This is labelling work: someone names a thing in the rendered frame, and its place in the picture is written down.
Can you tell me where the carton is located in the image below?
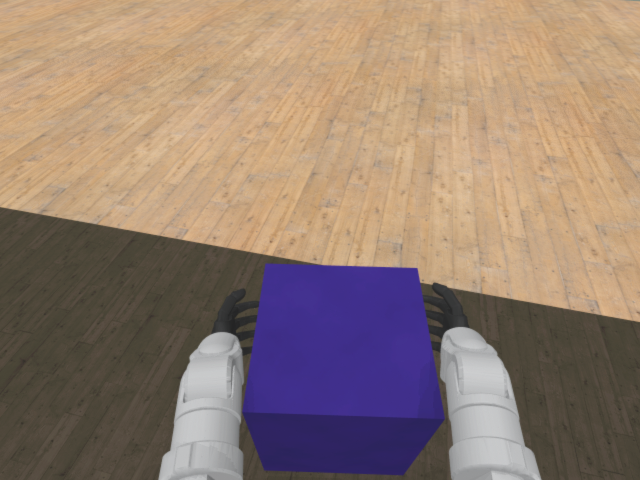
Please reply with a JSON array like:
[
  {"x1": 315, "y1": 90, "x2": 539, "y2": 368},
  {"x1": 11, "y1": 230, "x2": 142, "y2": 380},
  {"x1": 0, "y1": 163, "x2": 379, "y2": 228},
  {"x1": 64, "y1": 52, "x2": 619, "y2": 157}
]
[{"x1": 242, "y1": 264, "x2": 445, "y2": 475}]

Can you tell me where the robot left hand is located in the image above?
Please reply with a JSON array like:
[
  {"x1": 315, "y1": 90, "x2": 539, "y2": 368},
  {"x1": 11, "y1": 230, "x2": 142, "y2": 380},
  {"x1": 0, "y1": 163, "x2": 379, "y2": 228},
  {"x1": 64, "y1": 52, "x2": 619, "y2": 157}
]
[{"x1": 211, "y1": 289, "x2": 259, "y2": 356}]

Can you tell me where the robot left forearm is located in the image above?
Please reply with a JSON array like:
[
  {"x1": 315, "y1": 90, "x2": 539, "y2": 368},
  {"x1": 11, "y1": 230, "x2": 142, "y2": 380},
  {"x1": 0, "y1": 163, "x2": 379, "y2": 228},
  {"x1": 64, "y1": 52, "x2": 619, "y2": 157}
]
[{"x1": 158, "y1": 332, "x2": 244, "y2": 480}]

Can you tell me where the robot right forearm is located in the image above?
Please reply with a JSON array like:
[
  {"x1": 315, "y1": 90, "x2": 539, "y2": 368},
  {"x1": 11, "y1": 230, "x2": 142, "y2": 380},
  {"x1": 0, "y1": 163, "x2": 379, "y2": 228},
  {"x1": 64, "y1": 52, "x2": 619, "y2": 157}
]
[{"x1": 440, "y1": 327, "x2": 542, "y2": 480}]

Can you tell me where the robot right hand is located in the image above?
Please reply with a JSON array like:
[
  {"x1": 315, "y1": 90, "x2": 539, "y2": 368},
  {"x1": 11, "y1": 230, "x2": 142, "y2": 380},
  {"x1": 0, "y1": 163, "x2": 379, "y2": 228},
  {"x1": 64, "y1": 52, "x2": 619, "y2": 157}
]
[{"x1": 422, "y1": 283, "x2": 470, "y2": 352}]

